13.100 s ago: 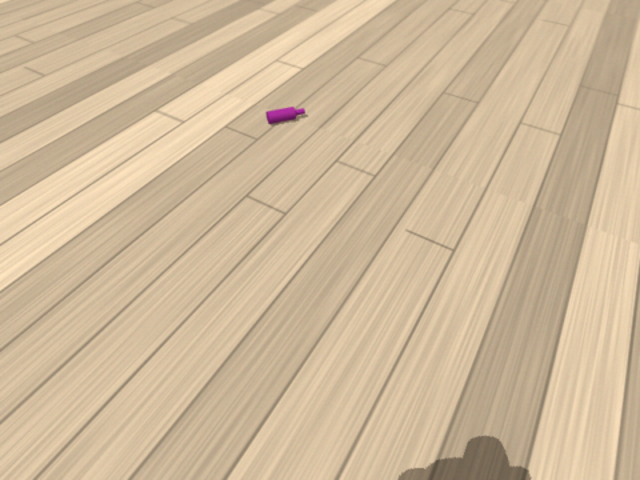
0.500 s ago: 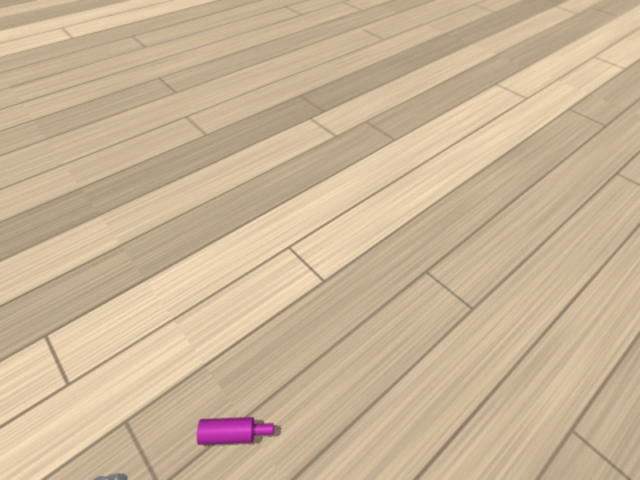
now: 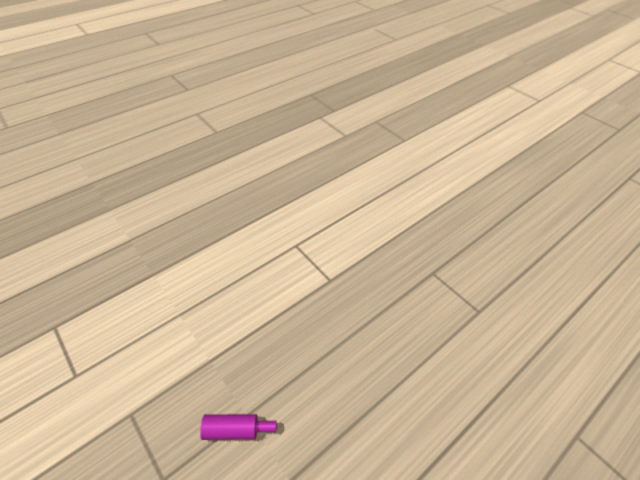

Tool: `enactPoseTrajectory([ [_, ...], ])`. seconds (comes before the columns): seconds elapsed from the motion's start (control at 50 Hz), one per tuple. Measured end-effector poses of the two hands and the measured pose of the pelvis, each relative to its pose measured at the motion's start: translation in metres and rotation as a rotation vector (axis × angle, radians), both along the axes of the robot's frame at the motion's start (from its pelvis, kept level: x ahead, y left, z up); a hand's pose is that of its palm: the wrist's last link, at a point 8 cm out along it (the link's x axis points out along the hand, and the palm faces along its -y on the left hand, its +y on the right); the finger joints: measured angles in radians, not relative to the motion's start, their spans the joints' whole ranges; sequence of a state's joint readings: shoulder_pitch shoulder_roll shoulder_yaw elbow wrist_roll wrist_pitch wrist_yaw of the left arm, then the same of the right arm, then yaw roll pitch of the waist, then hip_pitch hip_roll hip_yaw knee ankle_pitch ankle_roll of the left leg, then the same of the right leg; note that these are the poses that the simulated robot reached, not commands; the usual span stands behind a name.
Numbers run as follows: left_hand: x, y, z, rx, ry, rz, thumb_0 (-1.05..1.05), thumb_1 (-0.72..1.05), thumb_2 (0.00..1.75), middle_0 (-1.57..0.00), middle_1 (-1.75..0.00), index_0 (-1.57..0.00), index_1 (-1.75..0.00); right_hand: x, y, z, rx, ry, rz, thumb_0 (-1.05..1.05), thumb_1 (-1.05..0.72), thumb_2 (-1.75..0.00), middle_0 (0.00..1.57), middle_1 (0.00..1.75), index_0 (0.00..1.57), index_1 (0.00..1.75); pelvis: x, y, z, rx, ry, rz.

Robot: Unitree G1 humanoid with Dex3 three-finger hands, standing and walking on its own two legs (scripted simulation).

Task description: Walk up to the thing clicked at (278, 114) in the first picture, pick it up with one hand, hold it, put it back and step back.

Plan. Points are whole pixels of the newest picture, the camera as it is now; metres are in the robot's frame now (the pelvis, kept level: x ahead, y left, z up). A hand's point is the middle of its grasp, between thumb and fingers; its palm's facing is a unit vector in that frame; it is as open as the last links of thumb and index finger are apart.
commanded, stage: walk up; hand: left
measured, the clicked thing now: (240, 426) +0.39 +0.23 -0.75
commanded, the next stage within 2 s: stand in 0.24 s
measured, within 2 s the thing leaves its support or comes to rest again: neither
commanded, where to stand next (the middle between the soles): +0.02 +0.01 m, yaw +1 degrees
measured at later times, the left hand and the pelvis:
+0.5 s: hand out of the picture +0.09 +0.26 -0.15, palm faces -0.02 -0.94 -0.35, open 7.4 cm; pelvis +0.01 +0.00 +0.00, yaw +0 degrees
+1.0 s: hand out of the picture +0.11 +0.26 -0.15, palm faces -0.03 -0.94 -0.35, open 7.4 cm; pelvis +0.02 +0.01 +0.00, yaw +0 degrees
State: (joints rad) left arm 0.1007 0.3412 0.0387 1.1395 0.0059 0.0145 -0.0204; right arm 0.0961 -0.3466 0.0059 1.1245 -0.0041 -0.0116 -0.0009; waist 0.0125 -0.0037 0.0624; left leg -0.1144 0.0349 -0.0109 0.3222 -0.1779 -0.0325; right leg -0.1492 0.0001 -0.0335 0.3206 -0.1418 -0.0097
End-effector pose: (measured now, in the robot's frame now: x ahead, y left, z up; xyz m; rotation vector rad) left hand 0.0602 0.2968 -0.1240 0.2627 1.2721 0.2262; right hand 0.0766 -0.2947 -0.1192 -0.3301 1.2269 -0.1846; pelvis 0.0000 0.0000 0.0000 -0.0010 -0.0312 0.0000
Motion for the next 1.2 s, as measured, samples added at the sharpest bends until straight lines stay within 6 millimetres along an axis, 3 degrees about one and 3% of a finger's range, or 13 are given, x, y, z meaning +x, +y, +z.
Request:
enactPoseTrajectory([
  [0.56,0.025,0.008,0.008,0.034,-0.032,-0.059,0.0,0.9,0.9,-0.2,-0.3,-0.2,-0.3,-0.001,0.004,-0.004,0.011,0.025,-0.014,0.01,-0.91,-0.9,0.21,0.3,0.2,0.3,0.015,0.004,0.0,0.003,0.005,0.002],
  [0.86,0.038,0.008,0.008,0.035,-0.041,-0.072,0.0,0.9,0.9,-0.2,-0.3,-0.2,-0.3,0.013,0.003,-0.001,0.002,0.005,-0.016,0.01,-0.91,-0.9,0.21,0.3,0.2,0.3,0.023,0.006,0.001,0.004,0.004,-0.004],
  [1.2,0.035,0.006,0.008,0.039,-0.034,-0.069,0.0,0.9,0.9,-0.2,-0.3,-0.2,-0.3,0.015,0.003,-0.002,0.009,-0.001,-0.013,0.01,-0.91,-0.9,0.21,0.3,0.2,0.3,0.023,0.004,0.001,0.004,0.001,-0.005],
])
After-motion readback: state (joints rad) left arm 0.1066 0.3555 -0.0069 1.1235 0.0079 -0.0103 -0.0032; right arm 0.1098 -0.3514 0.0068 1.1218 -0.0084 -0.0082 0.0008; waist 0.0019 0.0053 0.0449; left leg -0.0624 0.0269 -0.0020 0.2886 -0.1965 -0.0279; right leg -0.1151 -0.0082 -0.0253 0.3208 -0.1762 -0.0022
